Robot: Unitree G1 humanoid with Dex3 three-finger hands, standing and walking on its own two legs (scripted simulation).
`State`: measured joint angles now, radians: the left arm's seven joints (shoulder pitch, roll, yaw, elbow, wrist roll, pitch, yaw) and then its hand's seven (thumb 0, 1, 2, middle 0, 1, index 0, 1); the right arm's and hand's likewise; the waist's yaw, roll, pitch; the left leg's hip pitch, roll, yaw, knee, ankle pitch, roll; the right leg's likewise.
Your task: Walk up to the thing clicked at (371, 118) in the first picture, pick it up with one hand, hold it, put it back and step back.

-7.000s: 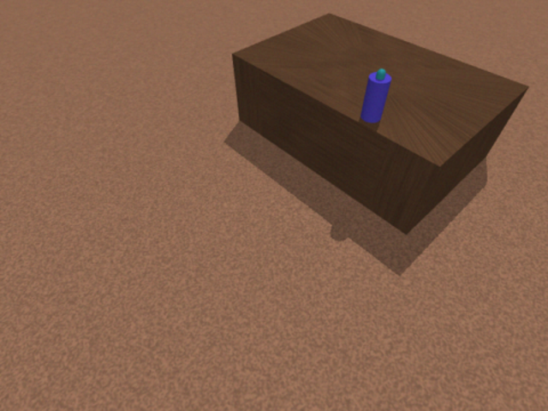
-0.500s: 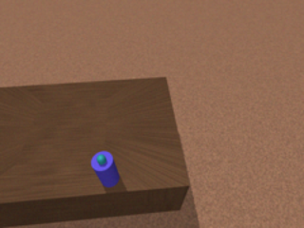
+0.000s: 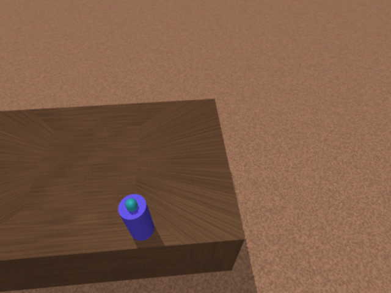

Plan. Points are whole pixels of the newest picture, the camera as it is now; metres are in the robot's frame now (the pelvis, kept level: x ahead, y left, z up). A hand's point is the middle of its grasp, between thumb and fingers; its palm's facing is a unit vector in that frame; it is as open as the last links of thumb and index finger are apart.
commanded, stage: stand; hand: left
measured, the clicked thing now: (136, 216) +0.40 +0.21 -0.26
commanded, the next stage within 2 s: go down in 0.10 s
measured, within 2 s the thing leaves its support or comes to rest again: neither
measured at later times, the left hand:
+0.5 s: hand out of the picture +0.14 +0.26 -0.14, palm faces +0.06 -0.95 -0.32, open 12.6 cm
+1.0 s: hand out of the picture +0.15 +0.28 -0.14, palm faces +0.07 -0.94 -0.32, open 17.5 cm
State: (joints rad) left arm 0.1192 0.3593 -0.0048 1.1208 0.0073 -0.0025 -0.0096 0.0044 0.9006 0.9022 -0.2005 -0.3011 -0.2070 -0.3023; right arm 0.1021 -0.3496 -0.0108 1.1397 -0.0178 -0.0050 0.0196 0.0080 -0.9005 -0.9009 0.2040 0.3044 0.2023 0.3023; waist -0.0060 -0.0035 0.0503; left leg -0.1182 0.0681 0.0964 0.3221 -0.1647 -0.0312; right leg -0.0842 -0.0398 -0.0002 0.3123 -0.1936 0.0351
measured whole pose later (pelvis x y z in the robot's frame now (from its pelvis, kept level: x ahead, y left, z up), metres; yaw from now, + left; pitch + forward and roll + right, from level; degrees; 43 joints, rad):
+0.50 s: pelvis -0.02 +0.00 -0.01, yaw +3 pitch +5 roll +0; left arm 0.01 0.33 0.10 0.85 0.01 0.16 -0.05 0.00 0.30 0.34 -0.10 -0.05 -0.09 -0.06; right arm 0.08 -0.30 -0.12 0.80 0.04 -0.10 -0.01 0.01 -0.30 -0.38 0.07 0.09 0.07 0.09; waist -0.01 0.03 0.02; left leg -0.40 0.06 0.04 0.54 -0.23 -0.02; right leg -0.34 -0.05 -0.04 0.52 -0.27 0.04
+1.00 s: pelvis +0.01 +0.01 -0.03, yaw +3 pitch +8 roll -1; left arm 0.17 0.36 0.15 0.54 0.03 0.29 -0.11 -0.01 -0.56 0.01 -0.09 -0.03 -0.09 -0.04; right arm 0.20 -0.27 -0.13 0.64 0.01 -0.10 -0.04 0.00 0.47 -0.06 0.06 0.06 0.06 0.05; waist -0.01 0.02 -0.05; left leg -0.49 0.06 0.03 0.69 -0.33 -0.02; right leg -0.42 -0.06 -0.05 0.66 -0.38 0.04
